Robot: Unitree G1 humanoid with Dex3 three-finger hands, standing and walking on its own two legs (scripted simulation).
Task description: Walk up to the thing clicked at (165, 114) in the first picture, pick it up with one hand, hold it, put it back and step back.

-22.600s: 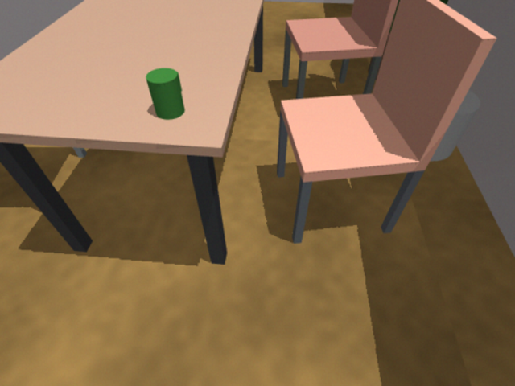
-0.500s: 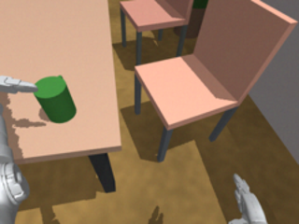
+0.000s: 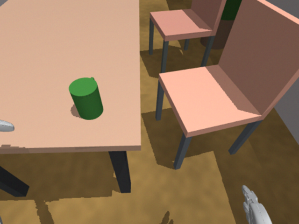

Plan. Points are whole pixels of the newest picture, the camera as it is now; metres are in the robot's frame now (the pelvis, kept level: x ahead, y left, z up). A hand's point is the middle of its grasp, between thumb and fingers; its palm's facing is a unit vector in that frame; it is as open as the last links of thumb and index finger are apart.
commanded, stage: sink last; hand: left
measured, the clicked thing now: (89, 95) +0.49 +0.20 +0.06
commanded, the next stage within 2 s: home in 0.80 s
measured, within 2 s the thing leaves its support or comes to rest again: neither
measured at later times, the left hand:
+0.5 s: hand (20, 183) +0.18 +0.22 +0.17, palm faces +0.36 -0.84 -0.42, open 17.4 cm
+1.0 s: hand (1, 201) +0.16 +0.26 +0.14, palm faces +0.43 -0.79 -0.45, open 17.4 cm
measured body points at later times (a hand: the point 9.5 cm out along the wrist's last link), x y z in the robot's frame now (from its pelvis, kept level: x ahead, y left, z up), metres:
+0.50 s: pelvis -0.01 -0.01 +0.00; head -0.01 -0.04 +0.45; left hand +0.16 +0.27 +0.19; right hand +0.16 -0.29 -0.05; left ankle +0.05 +0.13 -0.71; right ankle -0.05 -0.16 -0.71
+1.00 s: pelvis -0.02 -0.03 +0.01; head -0.02 -0.05 +0.45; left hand +0.13 +0.30 +0.17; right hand +0.13 -0.30 -0.05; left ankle +0.05 +0.13 -0.71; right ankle -0.05 -0.16 -0.71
